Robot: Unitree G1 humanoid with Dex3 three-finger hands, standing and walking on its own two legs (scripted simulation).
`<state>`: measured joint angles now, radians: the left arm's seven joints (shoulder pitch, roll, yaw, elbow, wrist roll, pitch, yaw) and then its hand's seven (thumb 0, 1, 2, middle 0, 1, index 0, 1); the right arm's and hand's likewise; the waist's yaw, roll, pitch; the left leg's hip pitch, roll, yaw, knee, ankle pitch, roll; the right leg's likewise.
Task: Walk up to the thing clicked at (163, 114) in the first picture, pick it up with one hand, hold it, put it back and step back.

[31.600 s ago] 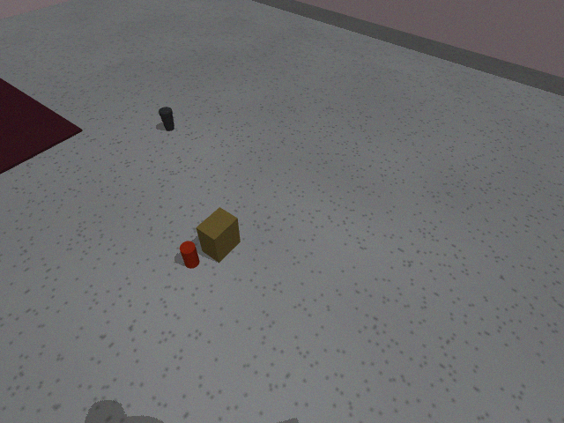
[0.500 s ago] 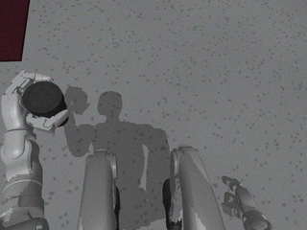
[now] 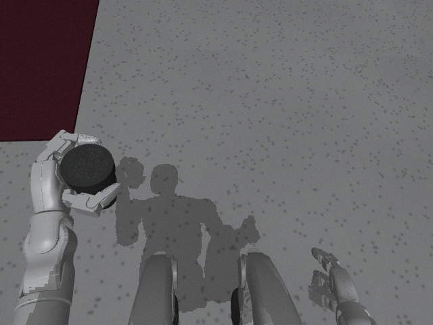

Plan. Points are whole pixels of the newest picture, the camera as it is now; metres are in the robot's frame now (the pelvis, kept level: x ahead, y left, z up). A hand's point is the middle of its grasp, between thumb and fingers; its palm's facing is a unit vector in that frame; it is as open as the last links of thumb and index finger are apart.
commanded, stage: lift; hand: left
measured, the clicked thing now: (96, 182) +0.36 +0.21 +0.01
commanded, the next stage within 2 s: hold in 1.14 s
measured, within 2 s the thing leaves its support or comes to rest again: neither
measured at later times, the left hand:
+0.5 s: hand (79, 144) +0.37 +0.19 +0.12, palm faces +0.16 -0.99 -0.03, open 10.2 cm
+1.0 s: hand (79, 126) +0.37 +0.18 +0.16, palm faces +0.15 -0.99 -0.01, open 10.2 cm
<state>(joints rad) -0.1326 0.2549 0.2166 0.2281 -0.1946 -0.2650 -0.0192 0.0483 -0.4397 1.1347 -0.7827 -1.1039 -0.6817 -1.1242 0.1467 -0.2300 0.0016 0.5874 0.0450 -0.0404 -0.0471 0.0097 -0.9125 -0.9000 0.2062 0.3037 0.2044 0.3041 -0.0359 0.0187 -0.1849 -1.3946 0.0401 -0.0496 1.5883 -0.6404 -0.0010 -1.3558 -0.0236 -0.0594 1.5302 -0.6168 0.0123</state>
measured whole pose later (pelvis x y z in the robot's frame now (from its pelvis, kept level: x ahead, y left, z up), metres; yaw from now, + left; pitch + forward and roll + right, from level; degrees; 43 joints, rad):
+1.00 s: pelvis +0.04 +0.00 +0.12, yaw +1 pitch +11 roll -2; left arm -0.10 0.19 0.15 0.38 -0.17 -0.33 -0.02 0.05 -0.43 1.11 -0.79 -1.09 -0.69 -1.10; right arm 0.23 -0.21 0.01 0.64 0.01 -0.04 -0.04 0.01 -0.91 -0.90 0.21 0.30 0.20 0.30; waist -0.03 0.01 -0.07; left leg -0.73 0.04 -0.02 1.02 -0.48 -0.01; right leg -0.71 -0.02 -0.05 0.97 -0.46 0.01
